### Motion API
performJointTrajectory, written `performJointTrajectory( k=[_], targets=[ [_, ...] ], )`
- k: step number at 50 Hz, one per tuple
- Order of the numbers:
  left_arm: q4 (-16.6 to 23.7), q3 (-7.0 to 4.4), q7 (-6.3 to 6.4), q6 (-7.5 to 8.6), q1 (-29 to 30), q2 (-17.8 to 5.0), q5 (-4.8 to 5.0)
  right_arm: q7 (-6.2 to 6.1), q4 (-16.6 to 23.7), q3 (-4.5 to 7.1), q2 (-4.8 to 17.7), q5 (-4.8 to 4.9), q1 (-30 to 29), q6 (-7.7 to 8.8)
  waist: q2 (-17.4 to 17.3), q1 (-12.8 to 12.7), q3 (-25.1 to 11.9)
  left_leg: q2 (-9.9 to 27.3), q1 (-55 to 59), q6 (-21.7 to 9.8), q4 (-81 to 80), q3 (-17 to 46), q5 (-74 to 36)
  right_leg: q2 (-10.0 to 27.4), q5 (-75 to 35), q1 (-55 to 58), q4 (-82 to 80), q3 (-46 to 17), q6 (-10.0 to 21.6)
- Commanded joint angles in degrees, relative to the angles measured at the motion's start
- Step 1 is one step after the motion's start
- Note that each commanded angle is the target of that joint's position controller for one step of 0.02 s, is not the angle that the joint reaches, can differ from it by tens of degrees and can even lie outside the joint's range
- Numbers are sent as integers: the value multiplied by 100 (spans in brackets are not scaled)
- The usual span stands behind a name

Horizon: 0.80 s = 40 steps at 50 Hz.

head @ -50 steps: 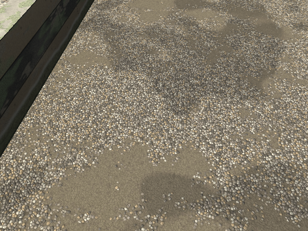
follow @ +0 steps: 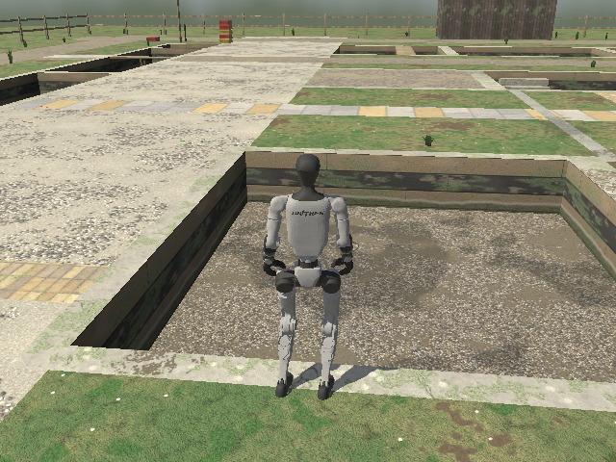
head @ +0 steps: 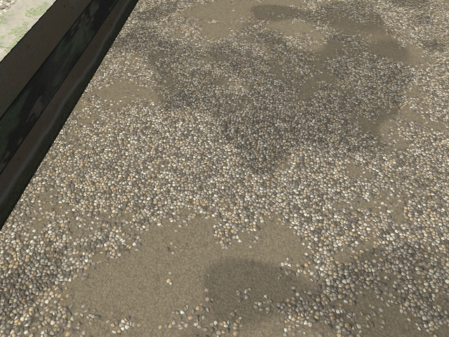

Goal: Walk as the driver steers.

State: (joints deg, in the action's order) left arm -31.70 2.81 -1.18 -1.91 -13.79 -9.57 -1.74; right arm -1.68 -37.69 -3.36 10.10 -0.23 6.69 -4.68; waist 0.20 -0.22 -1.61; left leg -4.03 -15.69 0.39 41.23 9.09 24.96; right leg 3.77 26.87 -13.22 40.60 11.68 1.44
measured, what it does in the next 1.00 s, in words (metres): stands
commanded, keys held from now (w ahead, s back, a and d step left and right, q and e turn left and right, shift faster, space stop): w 1.00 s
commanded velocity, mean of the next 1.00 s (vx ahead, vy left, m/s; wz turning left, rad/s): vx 0.50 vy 0.00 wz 0.00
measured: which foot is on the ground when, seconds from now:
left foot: down 0.00-1.00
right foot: down 0.00-1.00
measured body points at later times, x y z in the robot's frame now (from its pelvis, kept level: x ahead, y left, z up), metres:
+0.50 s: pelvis +0.00 +0.00 +0.00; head -0.01 +0.01 +0.45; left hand +0.16 +0.22 -0.09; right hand +0.19 -0.21 -0.09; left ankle -0.03 +0.13 -0.72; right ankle -0.05 -0.09 -0.72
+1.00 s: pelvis +0.00 +0.01 +0.00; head -0.01 +0.01 +0.45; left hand +0.16 +0.22 -0.09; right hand +0.19 -0.20 -0.09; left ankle -0.03 +0.13 -0.72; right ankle -0.05 -0.09 -0.72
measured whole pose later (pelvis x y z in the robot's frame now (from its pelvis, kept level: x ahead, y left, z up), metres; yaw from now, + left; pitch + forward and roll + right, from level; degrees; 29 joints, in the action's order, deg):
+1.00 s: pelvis +0.00 +0.01 +0.00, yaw +0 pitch +0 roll +0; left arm -32.3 2.8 -1.0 -2.0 -13.8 -9.5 -1.9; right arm -1.4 -37.3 -3.6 9.9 -0.2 6.3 -4.5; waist 0.1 -0.2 -1.5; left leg -4.4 -15.3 -0.5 40.6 8.0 24.6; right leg 4.3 26.5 -12.5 39.8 10.9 0.5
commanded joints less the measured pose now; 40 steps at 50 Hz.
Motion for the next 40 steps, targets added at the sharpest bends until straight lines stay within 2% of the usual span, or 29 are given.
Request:
performJointTrajectory(
  k=[1,20,21,26,28,29,30,40],
  targets=[
    [492,-116,12,93,227,-398,0,-10,503,116,435,-3,-462,92,-8,-1,-222,70,-494,-217,-519,-58,-2201,184,-2007,562,-553,-373,63],
    [457,-119,24,83,206,-411,-4,-7,515,113,436,-2,-472,96,-8,-3,-227,74,-449,-241,-519,-60,-2276,176,-2096,581,-528,-377,53],
    [353,-170,87,63,82,-522,48,-42,543,131,430,-13,-486,72,98,18,-321,111,-487,-296,-455,-155,-2484,252,-2392,800,-499,-383,57],
    [338,-160,131,0,148,-460,40,-58,545,122,386,-5,-494,52,68,30,-249,112,-464,-282,-423,-229,-2568,270,-2425,711,-493,-339,60],
    [336,-158,129,-8,169,-447,32,-57,550,117,381,-3,-497,46,36,38,-234,120,-474,-295,-446,-206,-2591,245,-2314,683,-482,-331,41],
    [438,-108,67,10,297,-338,-25,-23,525,96,385,9,-494,72,-85,13,-136,94,-442,-254,-524,-83,-2398,157,-1972,451,-500,-324,30],
    [447,-102,42,24,332,-330,-31,-8,536,94,390,12,-515,77,-120,31,-111,105,-476,-272,-575,-17,-2338,123,-1836,435,-498,-331,13],
    [434,-111,26,81,234,-381,-19,13,545,94,422,3,-536,105,-25,-9,-193,94,-485,-280,-655,5,-2100,161,-1829,569,-553,-392,14]
  ],
)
